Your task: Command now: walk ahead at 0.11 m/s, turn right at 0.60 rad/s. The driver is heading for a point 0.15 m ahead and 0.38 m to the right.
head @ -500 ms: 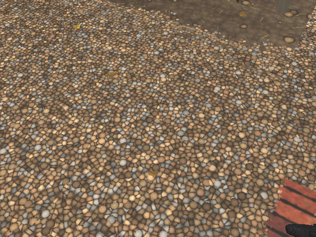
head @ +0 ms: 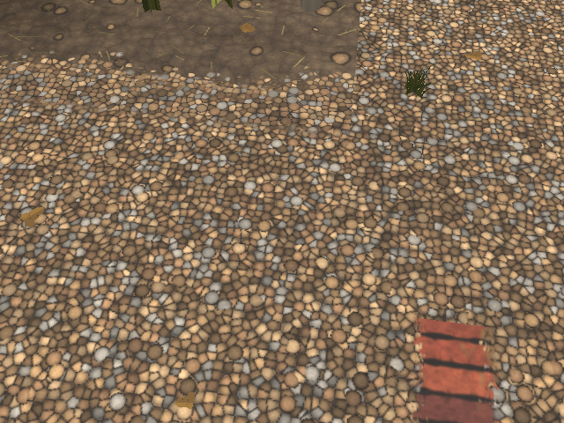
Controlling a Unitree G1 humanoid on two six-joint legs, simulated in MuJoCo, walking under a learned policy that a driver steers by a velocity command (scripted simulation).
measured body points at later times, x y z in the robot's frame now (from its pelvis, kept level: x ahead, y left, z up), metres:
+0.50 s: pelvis +0.07 -0.02 -0.01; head +0.10 -0.04 +0.44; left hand +0.31 +0.21 -0.08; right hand +0.16 -0.33 -0.11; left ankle +0.13 +0.11 -0.72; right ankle +0.09 -0.13 -0.74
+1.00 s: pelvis +0.05 -0.03 -0.01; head +0.07 -0.07 +0.43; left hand +0.36 +0.10 -0.08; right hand +0.00 -0.35 -0.12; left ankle +0.12 +0.11 -0.73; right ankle -0.01 -0.12 -0.75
